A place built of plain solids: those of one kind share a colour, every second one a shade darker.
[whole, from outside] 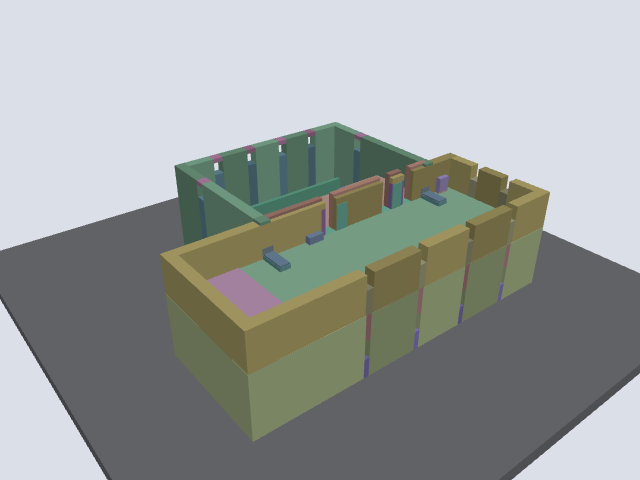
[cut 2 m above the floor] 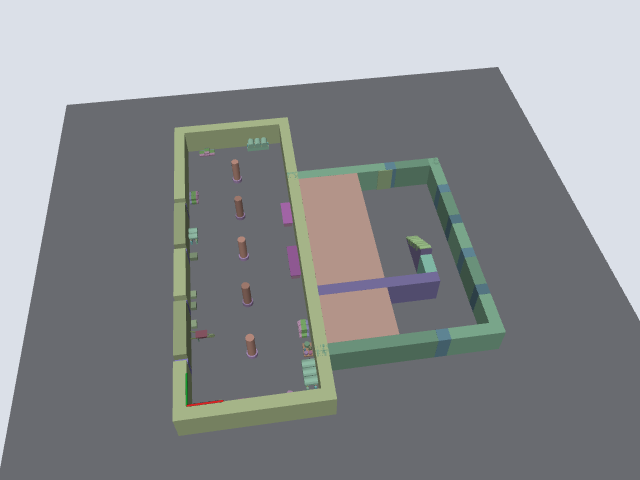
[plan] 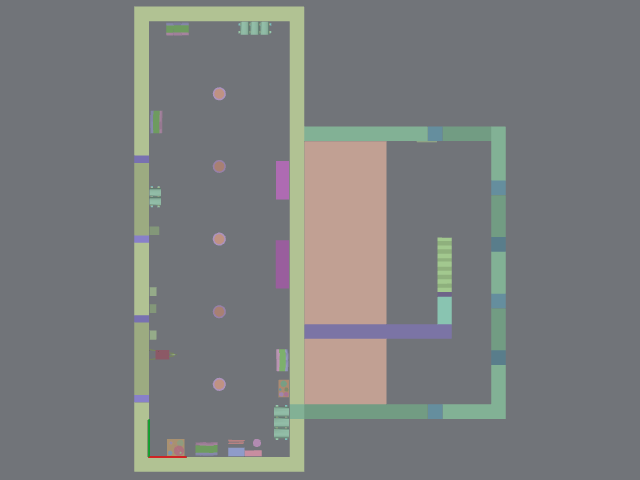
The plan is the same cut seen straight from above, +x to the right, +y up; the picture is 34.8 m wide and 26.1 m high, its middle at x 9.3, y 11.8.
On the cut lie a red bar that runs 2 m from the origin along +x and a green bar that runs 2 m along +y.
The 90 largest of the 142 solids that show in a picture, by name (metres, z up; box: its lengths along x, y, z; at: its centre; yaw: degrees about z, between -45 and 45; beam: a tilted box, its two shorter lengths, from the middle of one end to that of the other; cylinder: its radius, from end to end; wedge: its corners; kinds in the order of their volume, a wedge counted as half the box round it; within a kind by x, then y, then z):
{
 "floor_gallery_1": {"box": [4.47, 3.57, 5.42], "at": [10.68, 4.65, 2.41]},
 "floor_gallery_2": {"box": [4.47, 9.97, 5.42], "at": [10.68, 12.2, 2.41]},
 "wall_undercroft_1": {"box": [0.8, 3.77, 5.11], "at": [-0.4, 1.08, 2.25]},
 "wall_undercroft_2": {"box": [0.8, 3.94, 5.11], "at": [-0.4, 5.34, 2.25]},
 "wall_undercroft_3": {"box": [0.8, 3.94, 5.11], "at": [-0.4, 9.68, 2.25]},
 "wall_undercroft_4": {"box": [0.8, 3.94, 5.11], "at": [-0.4, 14.02, 2.25]},
 "wall_undercroft_5": {"box": [0.8, 8.11, 5.11], "at": [-0.4, 20.45, 2.25]},
 "wall_undercroft_6": {"box": [9.25, 0.8, 5.11], "at": [3.83, -0.4, 2.25]},
 "wall_undercroft_7": {"box": [9.25, 0.8, 5.11], "at": [3.83, 24.1, 2.25]},
 "wall_undercroft_8": {"box": [0.8, 25.3, 5.11], "at": [8.05, 11.85, 2.25]},
 "wall_vestibule_1": {"box": [0.8, 0.8, 8.12], "at": [8.05, 2.47, 3.76]},
 "wall_vestibule_2": {"box": [0.8, 0.8, 8.12], "at": [8.05, 17.58, 3.76]},
 "wall_vestibule_3": {"box": [7.52, 0.8, 8.12], "at": [11.41, 2.47, 3.76]},
 "wall_vestibule_4": {"box": [7.52, 0.8, 8.12], "at": [11.41, 17.58, 3.76]},
 "wall_vestibule_5": {"box": [3.44, 0.8, 8.12], "at": [17.69, 2.47, 3.76]},
 "wall_vestibule_6": {"box": [3.44, 0.8, 8.12], "at": [17.69, 17.58, 3.76]},
 "wall_vestibule_7": {"box": [0.8, 2.94, 8.12], "at": [19.01, 3.53, 3.76]},
 "wall_vestibule_8": {"box": [0.8, 2.28, 8.12], "at": [19.01, 6.94, 3.76]},
 "wall_vestibule_9": {"box": [0.8, 2.28, 8.12], "at": [19.01, 10.02, 3.76]},
 "wall_vestibule_10": {"box": [0.8, 2.28, 8.12], "at": [19.01, 13.1, 3.76]},
 "wall_vestibule_11": {"box": [0.8, 2.94, 8.12], "at": [19.01, 16.51, 3.76]},
 "wall_dorter_1": {"box": [0.8, 3.69, 2.8], "at": [-0.4, 1.05, 6.22]},
 "wall_dorter_2": {"box": [0.8, 3.79, 2.8], "at": [-0.4, 5.34, 6.22]},
 "wall_dorter_3": {"box": [0.8, 3.79, 2.8], "at": [-0.4, 9.68, 6.22]},
 "wall_dorter_4": {"box": [0.8, 3.79, 2.8], "at": [-0.4, 14.02, 6.22]},
 "wall_dorter_5": {"box": [0.8, 8.04, 2.8], "at": [-0.4, 20.48, 6.22]},
 "wall_dorter_6": {"box": [2.86, 0.8, 2.8], "at": [0.63, -0.4, 6.22]},
 "wall_dorter_7": {"box": [2.12, 0.8, 2.8], "at": [3.83, -0.4, 6.22]},
 "wall_dorter_8": {"box": [9.25, 0.8, 2.8], "at": [3.83, 24.1, 6.22]},
 "wall_dorter_9": {"box": [2.86, 0.8, 2.8], "at": [7.02, -0.4, 6.22]},
 "wall_dorter_10": {"box": [0.8, 4.98, 2.8], "at": [8.05, 1.69, 6.22]},
 "wall_dorter_11": {"box": [0.8, 1.22, 2.8], "at": [8.05, 5.74, 6.22]},
 "wall_dorter_12": {"box": [0.8, 4.42, 2.8], "at": [8.05, 9.51, 6.22]},
 "wall_dorter_13": {"box": [0.8, 11.83, 2.8], "at": [8.05, 18.59, 6.22]},
 "floor_dorter_1": {"box": [7.65, 23.7, 0.4], "at": [3.83, 11.85, 4.92]},
 "wall_vestibule_under_light_1": {"box": [0.8, 0.8, 6.77], "at": [15.57, 2.47, 3.08]},
 "wall_vestibule_under_light_2": {"box": [0.8, 0.8, 6.77], "at": [15.57, 17.58, 3.08]},
 "wall_vestibule_under_light_3": {"box": [0.8, 0.8, 6.77], "at": [19.01, 5.4, 3.08]},
 "wall_vestibule_under_light_4": {"box": [0.8, 0.8, 6.77], "at": [19.01, 8.48, 3.08]},
 "wall_vestibule_under_light_5": {"box": [0.8, 0.8, 6.77], "at": [19.01, 11.56, 3.08]},
 "wall_vestibule_under_light_6": {"box": [0.8, 0.8, 6.77], "at": [19.01, 14.64, 3.08]},
 "mass_under_upper_1": {"box": [8.02, 0.78, 2.74], "at": [12.46, 6.82, 1.07]},
 "wall_wallhead_1": {"box": [0.45, 1.76, 3.0], "at": [8.22, 3.3, 6.32]},
 "wall_wallhead_2": {"box": [0.45, 1.22, 3.0], "at": [8.22, 5.74, 6.32]},
 "wall_wallhead_3": {"box": [0.45, 4.42, 3.0], "at": [8.22, 9.51, 6.32]},
 "wall_wallhead_4": {"box": [0.45, 4.96, 3.0], "at": [8.22, 15.15, 6.32]},
 "wall_dorter_under_light_1": {"box": [0.8, 0.55, 1.75], "at": [-0.4, 3.17, 5.7]},
 "wall_dorter_under_light_2": {"box": [0.8, 0.55, 1.75], "at": [-0.4, 7.51, 5.7]},
 "wall_dorter_under_light_3": {"box": [0.8, 0.55, 1.75], "at": [-0.4, 11.85, 5.7]},
 "wall_dorter_under_light_4": {"box": [0.8, 0.55, 1.75], "at": [-0.4, 16.19, 5.7]},
 "wall_dorter_under_light_5": {"box": [0.7, 0.8, 1.75], "at": [2.41, -0.4, 5.7]},
 "wall_dorter_under_light_6": {"box": [0.7, 0.8, 1.75], "at": [5.24, -0.4, 5.7]},
 "fill_under_steps_1": {"wedge": [[15.69, 8.72, -0.3], [15.69, 8.72, 2.51], [15.69, 12.16, -0.3], [15.69, 12.16, -0.24], [16.47, 8.72, -0.3], [16.47, 8.72, 2.51], [16.47, 12.16, -0.3], [16.47, 12.16, -0.24]]},
 "mass_under_head_1": {"box": [0.78, 1.51, 2.74], "at": [16.08, 7.97, 1.07]},
 "pier_undercroft_1": {"cylinder": 0.27, "from": [3.83, 3.95, 0.26], "to": [3.83, 3.95, 3.0]},
 "pier_undercroft_2": {"cylinder": 0.27, "from": [3.83, 7.9, 0.26], "to": [3.83, 7.9, 3.0]},
 "pier_undercroft_3": {"cylinder": 0.27, "from": [3.83, 11.85, 0.28], "to": [3.83, 11.85, 3.0]},
 "pier_undercroft_4": {"cylinder": 0.27, "from": [3.83, 15.8, 0.25], "to": [3.83, 15.8, 3.0]},
 "pier_undercroft_5": {"cylinder": 0.27, "from": [3.83, 19.75, 0.26], "to": [3.83, 19.75, 3.0]},
 "parapet_gallery_1": {"box": [0.3, 9.97, 1.02], "at": [12.77, 12.2, 5.63]},
 "floor_dais_1": {"box": [7.65, 3.95, 0.08], "at": [3.83, 21.73, 5.16]},
 "wall_undercroft_over_light_1": {"box": [0.8, 0.4, 1.91], "at": [-0.4, 3.17, 3.86]},
 "wall_undercroft_over_light_2": {"box": [0.8, 0.4, 1.91], "at": [-0.4, 7.51, 3.86]},
 "wall_undercroft_over_light_3": {"box": [0.8, 0.4, 1.91], "at": [-0.4, 11.85, 3.86]},
 "wall_undercroft_over_light_4": {"box": [0.8, 0.4, 1.91], "at": [-0.4, 16.19, 3.86]},
 "wall_undercroft_under_light_1": {"box": [0.8, 0.4, 1.75], "at": [-0.4, 3.17, 0.57]},
 "wall_undercroft_under_light_2": {"box": [0.8, 0.4, 1.75], "at": [-0.4, 7.51, 0.57]},
 "wall_undercroft_under_light_3": {"box": [0.8, 0.4, 1.75], "at": [-0.4, 11.85, 0.57]},
 "wall_undercroft_under_light_4": {"box": [0.8, 0.4, 1.75], "at": [-0.4, 16.19, 0.57]},
 "jamb_wall_head_1": {"box": [0.8, 0.35, 2.05], "at": [8.05, 5.3, 6.14]},
 "jamb_wall_head_2": {"box": [0.8, 0.35, 2.05], "at": [8.05, 6.17, 6.14]},
 "jamb_wall_head_3": {"box": [0.8, 0.35, 2.05], "at": [8.05, 12.85, 6.14]},
 "wall_vestibule_over_light_1": {"box": [0.8, 0.8, 0.35], "at": [15.57, 2.47, 7.64]},
 "wall_vestibule_over_light_2": {"box": [0.8, 0.8, 0.35], "at": [15.57, 17.58, 7.64]},
 "wall_vestibule_over_light_3": {"box": [0.8, 0.8, 0.35], "at": [19.01, 5.4, 7.64]},
 "wall_vestibule_over_light_4": {"box": [0.8, 0.8, 0.35], "at": [19.01, 8.48, 7.64]},
 "wall_vestibule_over_light_5": {"box": [0.8, 0.8, 0.35], "at": [19.01, 11.56, 7.64]},
 "wall_vestibule_over_light_6": {"box": [0.8, 0.8, 0.35], "at": [19.01, 14.64, 7.64]},
 "bed_frame_dorter_1": {"box": [1.97, 0.83, 0.31], "at": [6.64, 17.51, 5.27]},
 "bed_frame_dorter_2": {"box": [1.9, 0.89, 0.32], "at": [6.67, 2.76, 5.28]},
 "aumbry_carcase_dorter_1": {"box": [0.41, 0.98, 1.19], "at": [7.41, 1.04, 5.8]},
 "threshold_wall_head_1": {"box": [0.8, 1.65, 0.3], "at": [8.05, 12.2, 4.97]},
 "bed_pallet_dorter_1": {"box": [1.85, 0.77, 0.11], "at": [6.61, 17.51, 5.48]},
 "bed_pallet_dorter_2": {"box": [1.78, 0.83, 0.11], "at": [6.64, 2.76, 5.49]},
 "chest_dorter_1": {"box": [0.45, 1.21, 0.55], "at": [7.39, 13.81, 5.4]},
 "tub_stand_undercroft_1": {"box": [0.96, 0.96, 0.17], "at": [1.46, 0.51, 0.04]},
 "door_leaf_far_1": {"box": [1.1, 0.06, 2.15], "at": [15.11, 17.14, 1.02]},
 "table_top_undercroft_1": {"box": [0.72, 2.63, 0.06], "at": [7.26, 10.47, 0.75]},
 "pier_undercroft_base_1": {"cylinder": 0.35, "from": [3.83, 11.85, 0.0], "to": [3.83, 11.85, 0.28]},
 "door_leaf_wall_head_1": {"box": [0.06, 0.93, 2.03], "at": [7.62, 5.84, 6.13]}
}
